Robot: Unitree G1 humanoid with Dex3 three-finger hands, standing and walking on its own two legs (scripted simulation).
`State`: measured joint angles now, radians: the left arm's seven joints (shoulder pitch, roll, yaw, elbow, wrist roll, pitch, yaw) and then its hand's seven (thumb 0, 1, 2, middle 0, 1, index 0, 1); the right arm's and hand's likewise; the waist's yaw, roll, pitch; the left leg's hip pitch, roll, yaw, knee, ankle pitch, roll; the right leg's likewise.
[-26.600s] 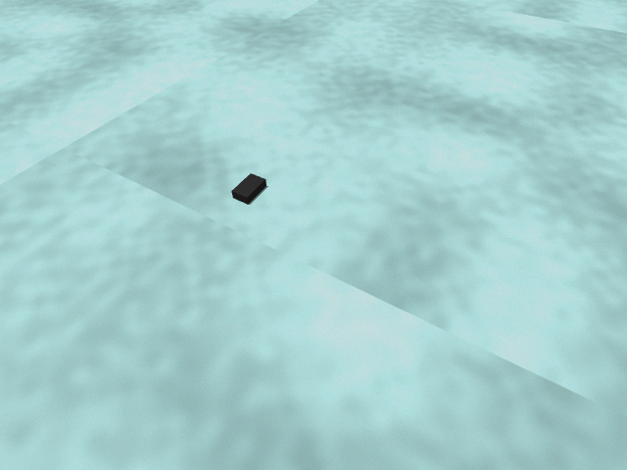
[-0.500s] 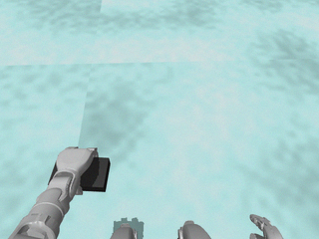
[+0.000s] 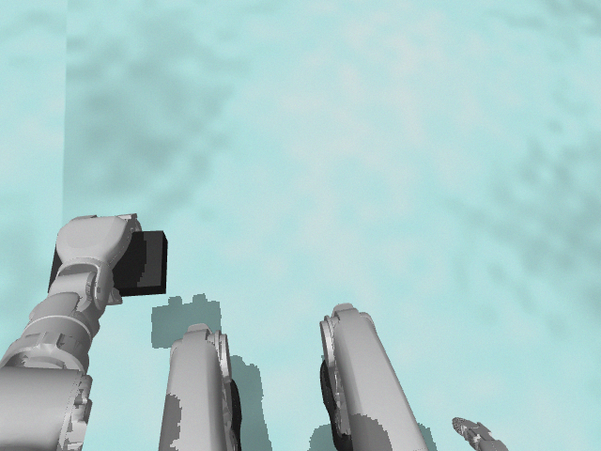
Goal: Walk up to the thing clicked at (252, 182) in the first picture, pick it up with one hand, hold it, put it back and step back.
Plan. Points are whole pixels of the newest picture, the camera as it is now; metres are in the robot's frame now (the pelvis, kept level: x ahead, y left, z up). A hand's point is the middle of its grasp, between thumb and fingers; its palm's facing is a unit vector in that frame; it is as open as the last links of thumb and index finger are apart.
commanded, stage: crouch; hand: left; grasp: from above
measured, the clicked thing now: (113, 264) +0.41 +0.24 -0.18
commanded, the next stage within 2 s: lower in 0.90 s
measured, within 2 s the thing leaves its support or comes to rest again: neither
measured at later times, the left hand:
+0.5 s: hand (132, 269) +0.42 +0.24 -0.28, palm faces -0.46 -0.04 -0.89, open 11.4 cm
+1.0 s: hand (141, 272) +0.43 +0.24 -0.34, palm faces -0.46 -0.03 -0.89, open 11.4 cm
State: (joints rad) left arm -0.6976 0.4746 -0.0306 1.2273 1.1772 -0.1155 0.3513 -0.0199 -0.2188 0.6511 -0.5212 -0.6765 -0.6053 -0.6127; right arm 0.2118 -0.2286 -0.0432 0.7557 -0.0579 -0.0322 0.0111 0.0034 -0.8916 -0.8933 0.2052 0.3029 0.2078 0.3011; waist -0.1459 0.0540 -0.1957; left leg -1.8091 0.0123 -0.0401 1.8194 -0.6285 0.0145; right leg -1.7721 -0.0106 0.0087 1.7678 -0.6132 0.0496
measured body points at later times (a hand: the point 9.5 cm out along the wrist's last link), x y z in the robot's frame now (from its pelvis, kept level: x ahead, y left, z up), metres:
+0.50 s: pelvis -0.01 -0.01 -0.10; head +0.23 +0.03 +0.28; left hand +0.44 +0.24 -0.23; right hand +0.07 -0.30 -0.22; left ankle +0.07 +0.11 -0.48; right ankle +0.08 -0.15 -0.47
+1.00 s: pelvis -0.01 -0.01 -0.16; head +0.23 +0.03 +0.22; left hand +0.45 +0.24 -0.29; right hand +0.03 -0.29 -0.28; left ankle +0.07 +0.11 -0.48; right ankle +0.08 -0.15 -0.47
